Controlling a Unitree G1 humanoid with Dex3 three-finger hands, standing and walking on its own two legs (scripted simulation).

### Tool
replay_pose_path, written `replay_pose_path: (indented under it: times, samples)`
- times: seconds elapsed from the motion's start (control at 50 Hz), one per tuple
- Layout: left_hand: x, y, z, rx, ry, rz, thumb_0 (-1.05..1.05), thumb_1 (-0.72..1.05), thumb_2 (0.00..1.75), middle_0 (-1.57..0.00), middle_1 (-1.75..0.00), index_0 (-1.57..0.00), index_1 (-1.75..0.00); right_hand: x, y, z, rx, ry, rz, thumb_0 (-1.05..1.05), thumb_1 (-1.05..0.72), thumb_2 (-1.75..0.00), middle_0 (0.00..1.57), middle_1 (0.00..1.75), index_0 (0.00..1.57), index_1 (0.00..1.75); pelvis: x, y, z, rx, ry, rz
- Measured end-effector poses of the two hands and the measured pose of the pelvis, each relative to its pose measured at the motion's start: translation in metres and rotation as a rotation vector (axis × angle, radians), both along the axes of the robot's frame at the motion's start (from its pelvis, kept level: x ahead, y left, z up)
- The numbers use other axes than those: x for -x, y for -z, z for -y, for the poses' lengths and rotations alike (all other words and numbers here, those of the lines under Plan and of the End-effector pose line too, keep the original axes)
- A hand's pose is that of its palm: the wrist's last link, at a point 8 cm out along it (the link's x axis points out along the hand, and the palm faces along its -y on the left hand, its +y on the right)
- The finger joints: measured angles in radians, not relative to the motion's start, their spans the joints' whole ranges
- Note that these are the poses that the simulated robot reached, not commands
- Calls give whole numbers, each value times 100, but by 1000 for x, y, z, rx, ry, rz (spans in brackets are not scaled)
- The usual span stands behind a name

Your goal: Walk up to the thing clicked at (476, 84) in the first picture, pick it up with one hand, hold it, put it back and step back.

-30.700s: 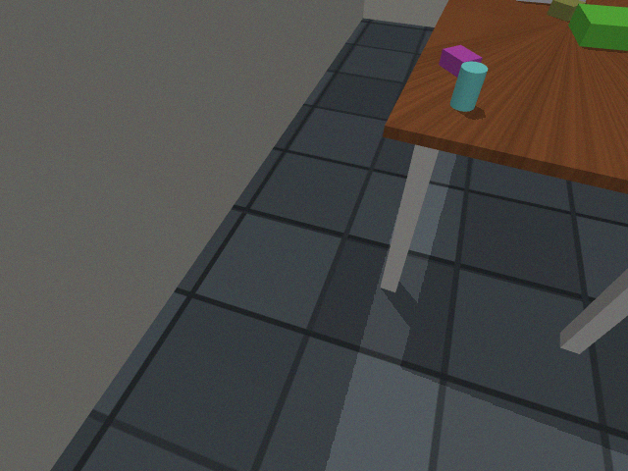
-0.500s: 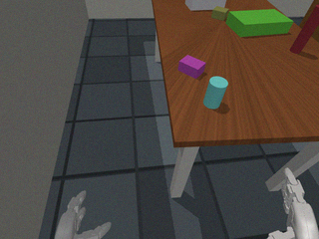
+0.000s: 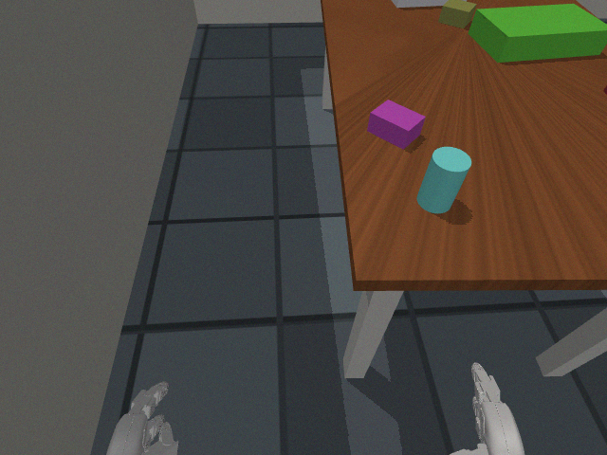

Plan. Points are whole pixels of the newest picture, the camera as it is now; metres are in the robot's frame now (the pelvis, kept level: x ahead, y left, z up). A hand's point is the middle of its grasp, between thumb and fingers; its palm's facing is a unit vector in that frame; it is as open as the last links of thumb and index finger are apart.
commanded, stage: home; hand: right
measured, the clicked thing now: (442, 181) +0.51 -0.21 +0.05
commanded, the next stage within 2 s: stand in 2.00 s
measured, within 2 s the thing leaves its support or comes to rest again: neither
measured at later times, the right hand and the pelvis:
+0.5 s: hand out of the picture +0.08 -0.26 -0.12, palm faces -0.02 +0.91 -0.40, open 17.5 cm; pelvis -0.01 +0.00 +0.01, yaw +0 degrees
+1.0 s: hand out of the picture +0.02 -0.27 -0.13, palm faces -0.05 +0.93 -0.38, open 17.5 cm; pelvis -0.03 -0.01 +0.03, yaw +0 degrees
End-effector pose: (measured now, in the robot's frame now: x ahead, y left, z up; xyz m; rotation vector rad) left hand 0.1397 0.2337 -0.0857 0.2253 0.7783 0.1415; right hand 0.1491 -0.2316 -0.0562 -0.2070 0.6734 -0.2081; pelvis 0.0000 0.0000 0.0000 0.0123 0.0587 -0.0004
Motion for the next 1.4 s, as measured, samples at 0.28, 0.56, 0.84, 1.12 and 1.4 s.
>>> replay_pose_path:
  times: [0.28,0.56,0.84,1.12,1.4]
  samples:
    - [4,11,-15,-38,53,-94,1,90,90,-21,-30,-21,-30,5,17,3,49,-99,-110,-1,55,-5,6,6,6,6,-1,3,-3,10,2,18]
    - [79,13,-62,-109,-34,-344,1,90,90,-21,-30,-20,-30,89,30,77,132,-10,-419,-1,57,-4,6,5,6,5,15,-10,6,17,4,94]
    - [120,16,-48,-70,-47,-464,0,90,90,-21,-30,-21,-30,125,33,78,92,4,-548,-1,56,-4,6,5,6,5,28,-23,12,22,0,129]
    - [115,15,-59,-72,-57,-487,0,90,90,-21,-30,-21,-30,128,30,76,102,26,-588,0,56,-4,6,5,6,5,26,-26,5,23,1,118]
    - [95,12,-67,-80,-57,-482,0,90,90,-21,-30,-21,-30,100,29,65,89,23,-562,0,55,-5,6,5,6,6,14,-28,-3,19,5,108]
